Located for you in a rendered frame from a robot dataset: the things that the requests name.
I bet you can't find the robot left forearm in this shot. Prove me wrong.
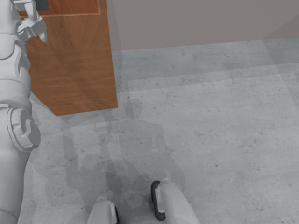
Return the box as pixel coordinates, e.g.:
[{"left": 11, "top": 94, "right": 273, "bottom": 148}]
[{"left": 0, "top": 34, "right": 32, "bottom": 115}]

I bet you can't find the right robot foot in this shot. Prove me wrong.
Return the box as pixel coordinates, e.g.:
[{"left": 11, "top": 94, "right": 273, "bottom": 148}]
[{"left": 151, "top": 180, "right": 166, "bottom": 221}]

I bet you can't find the drawer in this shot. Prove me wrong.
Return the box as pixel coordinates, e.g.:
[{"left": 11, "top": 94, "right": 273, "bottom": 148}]
[{"left": 18, "top": 0, "right": 99, "bottom": 16}]

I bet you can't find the robot left thigh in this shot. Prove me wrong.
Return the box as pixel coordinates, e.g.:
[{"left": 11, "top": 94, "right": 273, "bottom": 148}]
[{"left": 87, "top": 201, "right": 117, "bottom": 224}]

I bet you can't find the cabinet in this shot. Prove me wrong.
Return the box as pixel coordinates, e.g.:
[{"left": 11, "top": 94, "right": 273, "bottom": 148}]
[{"left": 20, "top": 0, "right": 118, "bottom": 116}]

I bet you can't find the handle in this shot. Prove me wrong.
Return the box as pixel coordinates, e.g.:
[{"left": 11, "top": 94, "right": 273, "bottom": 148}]
[{"left": 18, "top": 0, "right": 49, "bottom": 12}]

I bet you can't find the left robot hand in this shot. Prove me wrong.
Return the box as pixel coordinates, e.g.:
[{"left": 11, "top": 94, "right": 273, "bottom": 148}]
[{"left": 0, "top": 0, "right": 48, "bottom": 46}]

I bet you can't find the left robot upper arm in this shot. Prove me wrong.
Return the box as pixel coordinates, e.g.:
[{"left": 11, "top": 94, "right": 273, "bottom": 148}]
[{"left": 0, "top": 107, "right": 41, "bottom": 224}]

